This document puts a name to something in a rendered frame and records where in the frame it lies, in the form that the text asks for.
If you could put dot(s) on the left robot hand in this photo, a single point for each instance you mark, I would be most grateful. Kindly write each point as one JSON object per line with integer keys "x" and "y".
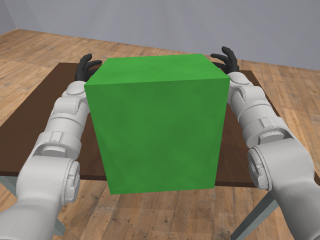
{"x": 82, "y": 71}

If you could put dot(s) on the left robot upper arm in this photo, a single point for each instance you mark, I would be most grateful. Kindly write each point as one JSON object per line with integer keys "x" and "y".
{"x": 47, "y": 183}

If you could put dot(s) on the robot right forearm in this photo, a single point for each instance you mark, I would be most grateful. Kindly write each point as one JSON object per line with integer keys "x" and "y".
{"x": 256, "y": 116}

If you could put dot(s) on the carton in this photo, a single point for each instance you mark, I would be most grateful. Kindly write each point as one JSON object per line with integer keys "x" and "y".
{"x": 158, "y": 121}

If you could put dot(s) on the right robot hand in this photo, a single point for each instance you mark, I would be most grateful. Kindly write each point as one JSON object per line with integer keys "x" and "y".
{"x": 230, "y": 61}

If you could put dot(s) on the table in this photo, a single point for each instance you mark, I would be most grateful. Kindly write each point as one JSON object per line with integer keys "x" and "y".
{"x": 19, "y": 133}

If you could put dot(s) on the robot left forearm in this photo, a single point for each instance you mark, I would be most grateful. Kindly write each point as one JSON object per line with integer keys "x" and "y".
{"x": 62, "y": 135}

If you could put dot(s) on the right robot upper arm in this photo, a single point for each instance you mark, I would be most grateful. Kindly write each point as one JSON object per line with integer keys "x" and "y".
{"x": 283, "y": 168}

